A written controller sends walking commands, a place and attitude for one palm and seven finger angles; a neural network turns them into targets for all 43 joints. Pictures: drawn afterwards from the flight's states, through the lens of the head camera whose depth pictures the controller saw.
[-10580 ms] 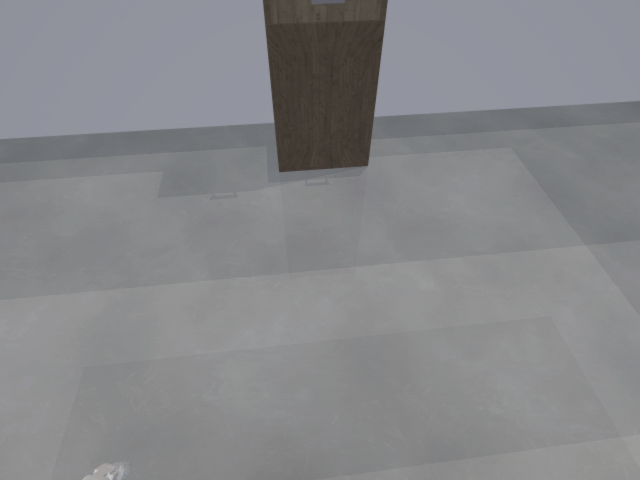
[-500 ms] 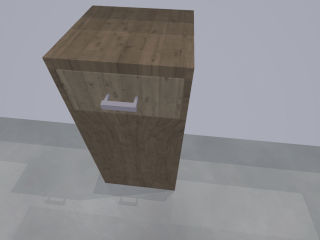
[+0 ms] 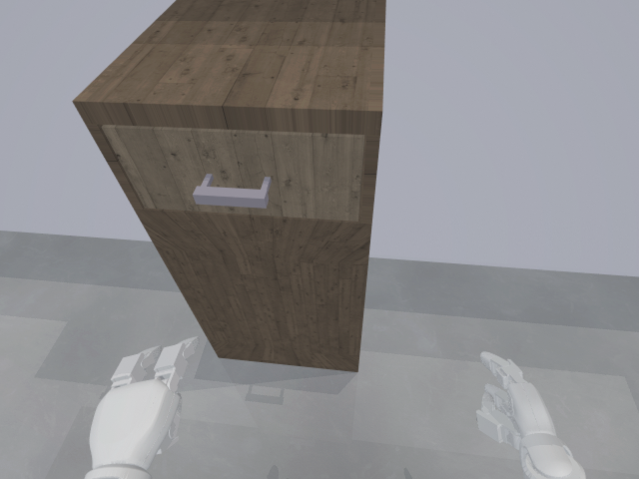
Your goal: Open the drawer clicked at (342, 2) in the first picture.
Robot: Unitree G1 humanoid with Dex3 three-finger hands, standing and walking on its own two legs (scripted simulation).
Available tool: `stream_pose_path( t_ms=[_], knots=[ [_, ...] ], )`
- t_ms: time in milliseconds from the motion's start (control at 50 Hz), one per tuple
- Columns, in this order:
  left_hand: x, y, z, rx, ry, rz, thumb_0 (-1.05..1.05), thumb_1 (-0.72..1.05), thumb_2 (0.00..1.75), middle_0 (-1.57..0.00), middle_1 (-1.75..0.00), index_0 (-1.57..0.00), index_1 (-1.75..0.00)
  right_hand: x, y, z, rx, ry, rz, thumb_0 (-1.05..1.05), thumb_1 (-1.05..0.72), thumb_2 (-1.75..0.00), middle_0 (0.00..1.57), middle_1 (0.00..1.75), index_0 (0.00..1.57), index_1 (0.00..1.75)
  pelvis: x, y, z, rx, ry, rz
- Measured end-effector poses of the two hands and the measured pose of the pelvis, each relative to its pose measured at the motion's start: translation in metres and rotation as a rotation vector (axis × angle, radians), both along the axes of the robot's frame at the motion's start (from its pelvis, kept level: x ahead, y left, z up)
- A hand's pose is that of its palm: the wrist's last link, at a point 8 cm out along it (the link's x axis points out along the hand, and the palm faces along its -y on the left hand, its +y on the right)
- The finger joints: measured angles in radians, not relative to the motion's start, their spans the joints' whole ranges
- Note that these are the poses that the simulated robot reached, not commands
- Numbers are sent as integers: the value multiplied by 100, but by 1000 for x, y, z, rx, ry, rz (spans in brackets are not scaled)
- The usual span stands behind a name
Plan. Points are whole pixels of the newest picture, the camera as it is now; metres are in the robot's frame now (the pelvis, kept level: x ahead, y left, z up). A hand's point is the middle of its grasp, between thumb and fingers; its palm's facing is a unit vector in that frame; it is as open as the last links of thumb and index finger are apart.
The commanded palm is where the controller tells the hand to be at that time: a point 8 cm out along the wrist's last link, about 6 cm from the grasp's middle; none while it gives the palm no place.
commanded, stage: raise the hand with hooked fingers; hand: left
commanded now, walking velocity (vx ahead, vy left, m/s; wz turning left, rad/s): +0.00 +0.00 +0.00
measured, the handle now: (234, 188) +0.53 +0.20 +0.05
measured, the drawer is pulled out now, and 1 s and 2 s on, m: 0.00 0.00 0.00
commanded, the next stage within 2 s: move the hooked fingers above the handle in 1.56 s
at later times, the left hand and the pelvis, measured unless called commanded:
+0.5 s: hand (142, 373) +0.22 +0.23 +0.04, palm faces -0.02 -0.10 -0.99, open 11.0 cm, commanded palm +0.20 +0.24 +0.11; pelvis +0.01 -0.01 +0.01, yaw +2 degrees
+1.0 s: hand (94, 289) +0.28 +0.27 +0.13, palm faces +0.07 -0.06 -1.00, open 13.6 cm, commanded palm +0.25 +0.27 +0.19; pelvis +0.00 +0.02 +0.03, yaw +4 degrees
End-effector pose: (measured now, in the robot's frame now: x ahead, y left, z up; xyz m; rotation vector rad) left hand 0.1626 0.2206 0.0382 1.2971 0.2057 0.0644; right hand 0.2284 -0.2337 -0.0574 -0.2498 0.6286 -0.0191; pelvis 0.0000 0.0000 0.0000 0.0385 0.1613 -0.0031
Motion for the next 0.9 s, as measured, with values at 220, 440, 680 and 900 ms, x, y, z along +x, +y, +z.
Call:
stream_pose_path(
  t_ms=[220, 440, 680, 900],
  knots=[
    [-14, 18, 9, 203, -124, 6, 0, 43, 70, -26, -60, -26, -60, 36, 30, -25, -31, 56, 182, 1, -91, -90, 20, 30, 20, 30, -6, -22, -23, -18, 11, 81],
    [38, 13, 53, 167, -55, -28, 0, 18, 60, -27, -76, -27, -76, -38, 26, -47, 64, 276, 52, 1, -90, -90, 21, 30, 21, 30, 7, -17, 4, -8, -32, 46],
    [50, 35, 90, 188, -170, -49, 0, -10, 48, -29, -94, -29, -94, -45, -8, -35, -35, 299, -45, 2, -91, -90, 20, 30, 20, 30, 7, 0, 14, -20, -66, 57],
    [78, 44, 128, 202, -170, -80, 0, -35, 37, -31, -111, -31, -110, -6, 45, -5, 47, 176, 22, 1, -91, -90, 20, 30, 20, 30, 4, 13, 25, -27, -133, 63]
  ],
)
